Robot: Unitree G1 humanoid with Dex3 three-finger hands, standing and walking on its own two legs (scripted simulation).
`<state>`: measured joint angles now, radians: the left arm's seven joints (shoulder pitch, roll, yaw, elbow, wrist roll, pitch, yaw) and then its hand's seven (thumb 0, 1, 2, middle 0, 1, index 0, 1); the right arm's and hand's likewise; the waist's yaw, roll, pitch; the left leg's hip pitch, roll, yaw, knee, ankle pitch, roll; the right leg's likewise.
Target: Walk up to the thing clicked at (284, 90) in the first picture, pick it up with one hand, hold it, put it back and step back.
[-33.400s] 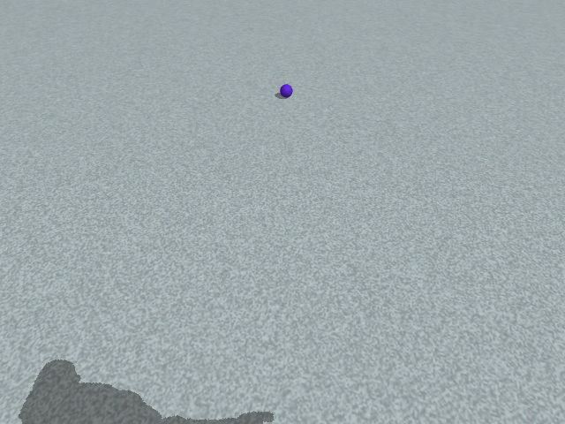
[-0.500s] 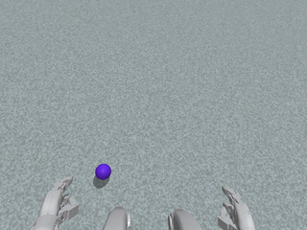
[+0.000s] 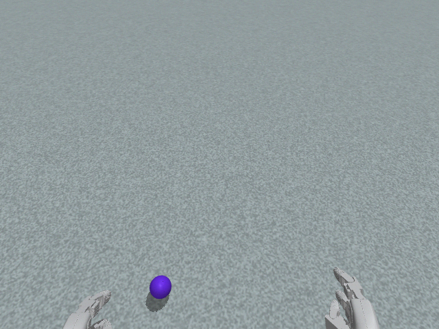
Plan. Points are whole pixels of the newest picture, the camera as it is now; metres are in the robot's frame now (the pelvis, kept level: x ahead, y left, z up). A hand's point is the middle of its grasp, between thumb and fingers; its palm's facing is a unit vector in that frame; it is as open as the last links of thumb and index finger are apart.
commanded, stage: home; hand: left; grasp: from above
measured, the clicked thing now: (160, 286) +0.46 +0.22 -0.67
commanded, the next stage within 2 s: stand in 1.76 s
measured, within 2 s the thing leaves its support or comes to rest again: neither
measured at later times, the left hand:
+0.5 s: hand out of the picture +0.15 +0.17 -0.05, palm faces +0.04 -0.98 -0.20, open 7.4 cm
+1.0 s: hand out of the picture +0.15 +0.18 -0.05, palm faces +0.04 -0.98 -0.20, open 7.4 cm
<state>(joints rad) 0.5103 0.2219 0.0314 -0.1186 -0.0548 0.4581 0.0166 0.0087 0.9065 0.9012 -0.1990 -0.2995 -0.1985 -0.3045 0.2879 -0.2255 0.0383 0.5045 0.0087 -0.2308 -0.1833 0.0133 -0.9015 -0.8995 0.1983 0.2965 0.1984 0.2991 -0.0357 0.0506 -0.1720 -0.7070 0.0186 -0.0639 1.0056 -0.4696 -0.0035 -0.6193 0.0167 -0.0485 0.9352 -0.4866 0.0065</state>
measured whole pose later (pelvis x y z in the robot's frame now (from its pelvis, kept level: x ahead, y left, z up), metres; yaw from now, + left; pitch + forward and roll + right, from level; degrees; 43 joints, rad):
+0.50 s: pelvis -0.01 +0.00 +0.00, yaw +0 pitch +9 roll -3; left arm 0.50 0.22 0.03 -0.11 -0.06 0.45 0.01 0.01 0.91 0.90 -0.20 -0.30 -0.20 -0.30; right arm 0.31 -0.22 0.04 0.54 0.01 -0.24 -0.19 0.02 -0.90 -0.90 0.20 0.30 0.20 0.30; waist -0.04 0.05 -0.16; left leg -0.70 0.02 -0.06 1.00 -0.46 -0.01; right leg -0.62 0.02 -0.04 0.94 -0.48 0.00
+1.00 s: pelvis -0.01 +0.00 +0.00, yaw +0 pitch +9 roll -3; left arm 0.51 0.23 0.03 -0.13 -0.06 0.45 0.02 0.01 0.91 0.90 -0.20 -0.30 -0.20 -0.30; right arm 0.30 -0.22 0.04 0.53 0.01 -0.25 -0.19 0.01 -0.90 -0.90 0.20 0.30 0.20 0.30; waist -0.03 0.05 -0.16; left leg -0.71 0.02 -0.06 1.01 -0.47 -0.01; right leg -0.63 0.02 -0.04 0.95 -0.48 0.00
